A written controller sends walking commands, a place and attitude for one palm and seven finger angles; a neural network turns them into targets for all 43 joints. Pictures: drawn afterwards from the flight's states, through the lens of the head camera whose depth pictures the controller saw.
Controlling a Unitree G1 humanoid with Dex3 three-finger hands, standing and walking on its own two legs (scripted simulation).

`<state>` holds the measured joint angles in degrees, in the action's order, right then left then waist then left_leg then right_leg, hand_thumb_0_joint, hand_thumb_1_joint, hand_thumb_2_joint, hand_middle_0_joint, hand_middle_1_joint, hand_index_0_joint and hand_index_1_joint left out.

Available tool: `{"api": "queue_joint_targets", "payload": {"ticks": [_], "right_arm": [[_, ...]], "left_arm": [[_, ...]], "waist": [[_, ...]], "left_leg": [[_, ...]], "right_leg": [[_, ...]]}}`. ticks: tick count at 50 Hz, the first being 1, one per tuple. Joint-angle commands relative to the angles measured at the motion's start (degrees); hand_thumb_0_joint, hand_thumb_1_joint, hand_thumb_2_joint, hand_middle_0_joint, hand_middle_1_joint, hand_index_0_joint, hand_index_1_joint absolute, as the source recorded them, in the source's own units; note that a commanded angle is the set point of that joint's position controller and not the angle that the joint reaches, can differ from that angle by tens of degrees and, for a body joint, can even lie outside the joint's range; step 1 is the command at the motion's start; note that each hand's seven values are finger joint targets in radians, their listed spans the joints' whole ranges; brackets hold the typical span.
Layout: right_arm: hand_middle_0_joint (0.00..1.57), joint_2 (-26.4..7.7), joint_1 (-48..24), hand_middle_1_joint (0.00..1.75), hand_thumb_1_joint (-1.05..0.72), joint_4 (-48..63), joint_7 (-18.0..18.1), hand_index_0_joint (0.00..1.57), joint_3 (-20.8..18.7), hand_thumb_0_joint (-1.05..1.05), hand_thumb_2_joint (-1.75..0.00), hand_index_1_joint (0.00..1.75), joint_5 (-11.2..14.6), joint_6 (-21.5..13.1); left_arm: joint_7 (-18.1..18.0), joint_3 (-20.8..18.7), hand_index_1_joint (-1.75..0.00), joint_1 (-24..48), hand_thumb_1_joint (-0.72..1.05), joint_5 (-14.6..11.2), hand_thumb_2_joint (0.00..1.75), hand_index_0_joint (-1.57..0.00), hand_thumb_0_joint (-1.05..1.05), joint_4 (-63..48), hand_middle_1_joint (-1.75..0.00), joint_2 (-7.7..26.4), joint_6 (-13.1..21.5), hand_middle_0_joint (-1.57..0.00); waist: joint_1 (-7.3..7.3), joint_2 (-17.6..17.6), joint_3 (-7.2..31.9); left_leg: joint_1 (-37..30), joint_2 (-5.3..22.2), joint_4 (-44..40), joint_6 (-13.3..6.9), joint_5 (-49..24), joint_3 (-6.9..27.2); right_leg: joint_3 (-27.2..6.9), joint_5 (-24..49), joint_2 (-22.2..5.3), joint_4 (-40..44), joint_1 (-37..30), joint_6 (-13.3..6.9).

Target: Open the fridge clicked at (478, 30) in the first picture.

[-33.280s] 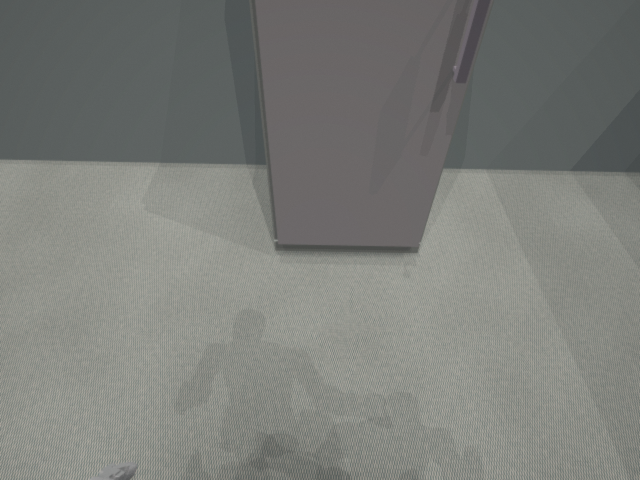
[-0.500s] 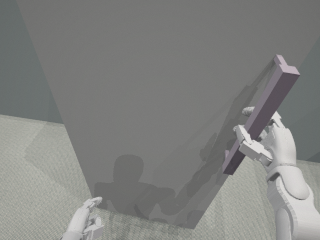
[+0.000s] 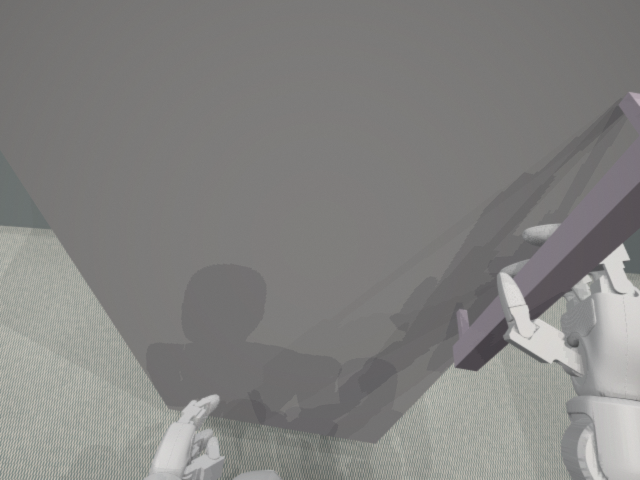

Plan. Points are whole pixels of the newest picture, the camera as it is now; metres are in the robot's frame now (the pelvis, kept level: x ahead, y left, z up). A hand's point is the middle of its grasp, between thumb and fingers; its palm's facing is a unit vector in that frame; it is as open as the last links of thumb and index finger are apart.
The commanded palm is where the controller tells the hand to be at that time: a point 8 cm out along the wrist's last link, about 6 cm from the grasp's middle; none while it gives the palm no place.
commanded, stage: walk backward, drawing the door open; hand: right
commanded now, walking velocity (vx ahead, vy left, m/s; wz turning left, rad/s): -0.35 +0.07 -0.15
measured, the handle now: (528, 266) +0.29 -0.14 +0.20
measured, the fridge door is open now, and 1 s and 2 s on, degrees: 7 37 70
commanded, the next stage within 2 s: stop walking and hold the door back in 1.90 s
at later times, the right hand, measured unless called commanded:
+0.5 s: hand (519, 433) +0.15 -0.10 +0.19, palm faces +0.22 +0.94 -0.26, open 7.4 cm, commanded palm +0.10 -0.15 +0.20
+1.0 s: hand out of the picture +0.01 -0.01 +0.19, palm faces +0.49 +0.85 -0.20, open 7.5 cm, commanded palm -0.05 -0.04 +0.20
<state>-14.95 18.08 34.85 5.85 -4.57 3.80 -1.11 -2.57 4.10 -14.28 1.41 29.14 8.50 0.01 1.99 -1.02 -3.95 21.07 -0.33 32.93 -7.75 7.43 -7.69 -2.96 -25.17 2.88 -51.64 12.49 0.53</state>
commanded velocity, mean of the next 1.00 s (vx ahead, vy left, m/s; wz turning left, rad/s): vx -0.26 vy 0.22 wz -0.53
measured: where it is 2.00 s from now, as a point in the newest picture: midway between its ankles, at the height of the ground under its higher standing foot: outside the picture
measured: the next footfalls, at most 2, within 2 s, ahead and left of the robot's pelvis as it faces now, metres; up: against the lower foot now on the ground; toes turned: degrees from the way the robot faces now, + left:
right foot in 0.40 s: -0.08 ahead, -0.09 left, +0.00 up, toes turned -4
left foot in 0.64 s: -0.03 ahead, +0.23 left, +0.00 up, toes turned -13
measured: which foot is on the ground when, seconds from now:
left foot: down 0.00-0.38, up 0.40-0.62, down 0.64-0.94, up 0.96-1.00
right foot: up 0.00-0.38, down 0.40-0.68, up 0.70-0.94, down 0.96-1.00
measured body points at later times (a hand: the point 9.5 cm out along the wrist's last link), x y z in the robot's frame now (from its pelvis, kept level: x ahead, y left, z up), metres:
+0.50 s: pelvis -0.08 +0.06 +0.01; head -0.06 +0.07 +0.46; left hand +0.10 +0.28 -0.08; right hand +0.13 -0.15 +0.21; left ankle -0.03 +0.12 -0.67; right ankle -0.12 -0.09 -0.73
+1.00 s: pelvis -0.16 +0.22 +0.00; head -0.12 +0.18 +0.44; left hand +0.11 +0.35 -0.07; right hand -0.02 -0.05 +0.20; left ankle -0.07 +0.26 -0.71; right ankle -0.25 +0.13 -0.73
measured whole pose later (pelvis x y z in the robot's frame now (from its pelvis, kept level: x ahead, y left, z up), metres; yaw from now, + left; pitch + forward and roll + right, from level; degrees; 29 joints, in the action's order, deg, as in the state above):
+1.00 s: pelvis -0.16 +0.22 +0.00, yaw -28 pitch +1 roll -1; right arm -15.0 11.6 35.5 3.4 -2.1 -0.1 -8.5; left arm -5.3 -2.6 -9.1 2.9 32.1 10.4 8.3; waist 1.8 3.2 -5.7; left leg 28.1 1.3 46.4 0.0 22.1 -7.4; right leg 3.2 -20.0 -0.8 -33.6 13.3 -0.2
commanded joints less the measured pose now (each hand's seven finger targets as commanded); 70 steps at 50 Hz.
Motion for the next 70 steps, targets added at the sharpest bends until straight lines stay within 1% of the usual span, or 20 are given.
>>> {"api": "queue_joint_targets", "payload": {"ticks": [1, 4, 8, 14, 17, 19, 21, 25, 31, 34, 37, 45, 46, 48, 49, 55, 59, 62, 65, 70], "right_arm": [[0.45, -5.64, -3.41, 1.40, -0.90, 13.77, 0.29, 0.45, -6.21, 0.00, -0.90, 1.40, -2.76, -9.33], [0.45, -5.39, -6.25, 1.40, -0.90, 15.34, 0.92, 0.45, -6.82, 0.00, -0.90, 1.40, -4.19, -11.15], [0.45, -5.70, -6.14, 1.40, -0.90, 15.77, 1.77, 0.45, -6.48, 0.00, -0.90, 1.40, -4.28, -11.03], [0.45, -6.70, -3.51, 1.40, -0.90, 16.37, 3.43, 0.45, -5.89, 0.00, -0.90, 1.40, -4.90, -11.16], [0.45, -7.36, -2.59, 1.40, -0.90, 16.43, 3.36, 0.45, -4.95, 0.00, -0.90, 1.40, -4.27, -12.12], [0.45, -6.88, -5.50, 1.40, -0.90, 18.47, 2.86, 0.45, -4.03, 0.00, -0.90, 1.40, -4.04, -13.73], [0.45, -7.27, -6.00, 1.40, -0.90, 14.09, 3.18, 0.45, -5.03, 0.00, -0.90, 1.40, -5.47, -13.68], [0.45, -1.92, -7.89, 1.40, -0.90, 14.68, 1.85, 0.45, 0.10, 0.00, -0.90, 1.40, -4.03, -12.29], [0.45, -5.02, -9.98, 1.40, -0.90, 16.67, 1.24, 0.45, -3.17, 0.00, -0.90, 1.40, -4.68, -13.17], [0.45, -10.60, -12.46, 1.40, -0.90, 18.31, 1.17, 0.45, -8.71, 0.00, -0.90, 1.40, -4.26, -14.28], [0.45, -6.40, -6.56, 1.40, -0.90, 16.01, 0.11, 0.45, -8.01, 0.00, -0.90, 1.40, -3.98, -11.51], [0.45, -3.57, -12.43, 1.40, -0.90, 18.07, -1.14, 0.45, -4.06, 0.00, -0.90, 1.40, -3.82, -11.95], [0.45, -2.96, -13.13, 1.40, -0.90, 17.35, -1.13, 0.45, -1.65, 0.00, -0.90, 1.40, -3.46, -11.93], [0.45, -3.82, -15.83, 1.40, -0.90, 15.88, -1.38, 0.45, -0.65, 0.00, -0.90, 1.40, -5.28, -13.79], [0.45, -6.14, -15.99, 1.40, -0.90, 14.47, -1.77, 0.45, -3.19, 0.00, -0.90, 1.40, -6.78, -14.63], [0.45, -2.39, -16.14, 1.40, -0.90, 14.47, -2.19, 0.45, -1.74, 0.00, -0.90, 1.40, -5.14, -12.92], [0.45, -4.73, -17.09, 1.40, -0.90, 13.89, -0.89, 0.45, -4.66, 0.00, -0.90, 1.40, -4.03, -12.77], [0.45, -6.54, -17.20, 1.40, -0.90, 14.11, -0.40, 0.45, -7.46, 0.00, -0.90, 1.40, -3.76, -13.20], [0.45, -14.48, -15.44, 1.40, -0.90, 17.11, -0.22, 0.45, -15.39, 0.00, -0.90, 1.40, -4.15, -12.59], [0.45, -8.86, -13.26, 1.40, -0.90, 16.27, -1.49, 0.45, -13.11, 0.00, -0.90, 1.40, -2.75, -12.66]], "left_arm": [[-0.80, -3.27, -0.30, 7.01, 0.90, 0.21, 0.90, -0.20, 0.00, -9.21, -0.30, 5.97, 4.40, -0.20], [-0.24, -3.60, -0.30, 6.80, 0.90, 0.28, 0.90, -0.20, 0.00, -6.85, -0.30, 5.35, 2.44, -0.20], [-0.54, -3.44, -0.30, 8.41, 0.90, 0.31, 0.90, -0.20, 0.00, -6.10, -0.30, 5.58, 1.35, -0.20], [-0.52, -3.53, -0.30, 8.08, 0.90, -0.12, 0.90, -0.20, 0.00, -6.76, -0.30, 6.39, 0.86, -0.20], [0.13, -4.12, -0.30, 4.90, 0.90, -1.07, 0.90, -0.20, 0.00, -6.80, -0.30, 7.15, 0.23, -0.20], [0.18, -5.01, -0.30, 7.26, 0.90, -0.45, 0.90, -0.20, 0.00, -10.22, -0.30, 9.54, 1.21, -0.20], [-0.25, -5.80, -0.30, 9.49, 0.90, 0.38, 0.90, -0.20, 0.00, -8.98, -0.30, 7.63, 3.95, -0.20], [0.01, -7.16, -0.30, 8.82, 0.90, -0.46, 0.90, -0.20, 0.00, -4.04, -0.30, 8.50, 8.18, -0.20], [0.53, -7.71, -0.30, 9.45, 0.90, -0.35, 0.90, -0.20, 0.00, -1.74, -0.30, 8.71, 9.94, -0.20], [0.32, -7.28, -0.30, 10.15, 0.90, -1.11, 0.90, -0.20, 0.00, -2.08, -0.30, 5.04, 9.29, -0.20], [-1.50, -7.39, -0.30, 10.19, 0.90, -0.63, 0.90, -0.20, 0.00, -2.68, -0.30, 4.16, 8.75, -0.20], [-2.98, -6.33, -0.30, 5.45, 0.90, 0.98, 0.90, -0.20, 0.00, -4.32, -0.30, 5.28, 10.03, -0.20], [-3.19, -7.05, -0.30, 4.16, 0.90, 0.72, 0.90, -0.20, 0.00, -4.25, -0.30, 6.48, 10.05, -0.20], [-2.68, -8.08, -0.30, 4.58, 0.90, 1.68, 0.90, -0.20, 0.00, -4.54, -0.30, 8.91, 11.22, -0.20], [-1.63, -8.28, -0.30, 5.48, 0.90, 1.88, 0.90, -0.20, 0.00, -3.59, -0.30, 9.74, 11.49, -0.20], [-0.23, -9.44, -0.30, 7.53, 0.90, -0.14, 0.90, -0.20, 0.00, -0.53, -0.30, 8.61, 12.42, -0.20], [-0.50, -8.64, -0.30, 9.47, 0.90, -1.20, 0.90, -0.20, 0.00, -1.24, -0.30, 8.07, 12.94, -0.20], [-0.65, -8.02, -0.30, 11.30, 0.90, -1.46, 0.90, -0.20, 0.00, -1.16, -0.30, 7.02, 12.59, -0.20], [-1.59, -7.27, -0.30, 13.42, 0.90, -1.40, 0.90, -0.20, 0.00, -1.25, -0.30, 3.64, 11.57, -0.20], [-2.54, -6.56, -0.30, 13.02, 0.90, 0.11, 0.90, -0.20, 0.00, -2.09, -0.30, 3.53, 9.10, -0.20]], "waist": [[-2.71, 14.33, 12.59], [-1.34, 11.12, 19.47], [-1.94, 10.19, 17.25], [-2.40, 8.06, 16.66], [-0.20, 1.69, 16.42], [-0.98, -19.04, 12.17], [-2.28, -9.42, 13.46], [-2.69, -8.31, 9.22], [-1.47, -12.02, 11.91], [-1.37, 13.50, 16.96], [-3.87, 12.29, 20.07], [-1.08, 5.10, 16.44], [1.00, -1.18, 15.43], [-0.49, -16.22, 12.79], [-1.36, -9.76, 12.86], [-1.34, -14.53, 9.97], [-0.86, -18.55, 11.41], [-2.34, -9.60, 11.74], [-4.71, 23.55, 14.70], [-2.76, 12.27, 13.15]], "left_leg": [[-14.35, 20.01, -10.97, 1.76, -45.52, 18.60], [-12.83, 17.05, -15.53, 10.55, -27.28, 13.54], [-8.40, 14.43, -23.83, 10.68, -2.57, 12.07], [-14.16, 13.89, -26.81, 8.61, -3.29, 11.61], [-16.29, 9.15, -21.74, 15.74, -7.85, 7.93], [-10.90, -0.47, 7.87, 15.50, 5.80, 6.94], [0.12, -0.46, 35.30, 8.17, 18.15, 16.54], [8.51, -0.09, 13.60, 9.88, 16.64, 9.56], [-11.43, -0.96, -10.67, 11.60, 3.25, 6.58], [-17.68, 15.44, -11.66, 4.95, -30.26, 12.17], [-18.33, 18.73, -9.33, -0.35, -27.37, 11.69], [-12.26, 13.94, -5.62, 1.23, -14.50, 5.17], [-3.70, 11.49, 3.45, 4.17, -9.75, 2.79], [22.72, 1.81, 26.18, 11.62, 27.20, 7.13], [23.10, 1.83, 32.35, 11.13, 24.57, 11.42], [8.19, 0.84, 24.31, 12.23, 10.54, 8.74], [-6.62, -1.32, 9.61, 12.65, 14.43, 5.63], [-18.30, -0.29, -8.67, 13.13, 5.71, 5.05], [-10.64, 23.04, -16.61, 0.89, -12.16, 21.45], [-16.11, 17.35, -9.83, -0.51, -19.50, 5.17]], "right_leg": [[-1.30, -7.83, -0.84, -17.68, 12.58, -0.06], [0.71, -1.76, -0.67, -17.83, 7.46, 0.63], [5.79, 0.52, 0.85, -7.85, 3.93, -0.01], [8.91, -1.67, 1.20, 12.56, 1.04, -1.61], [8.73, 5.54, -0.05, 31.50, -2.83, -2.64], [-18.94, 12.93, -21.00, 45.02, 7.32, -11.35], [-29.34, 39.96, -32.96, 38.66, 4.99, -16.33], [-9.60, 53.15, -17.81, 26.38, -10.62, -6.49], [-13.87, 37.39, -13.94, 26.88, -0.97, -5.32], [3.56, 1.42, -1.31, 6.10, 9.28, 0.37], [1.65, -9.38, -2.76, -19.70, 15.67, -0.29], [7.92, 2.99, -4.93, 21.87, 0.38, -0.24], [3.32, 12.31, -8.22, 29.92, -9.26, -0.96], [-33.93, 62.36, -34.93, 35.05, -22.74, -8.13], [-30.64, 65.47, -35.84, 32.45, -21.96, -12.04], [-7.60, 42.73, -18.74, 30.73, -7.49, -4.55], [-9.84, 21.68, -17.46, 33.10, 1.25, -6.01], [-9.50, 8.84, -12.73, 25.13, 8.52, -4.17], [1.57, -14.65, -0.53, -22.78, 17.07, -0.27], [7.93, -6.60, -4.54, -18.27, 15.65, 2.27]]}}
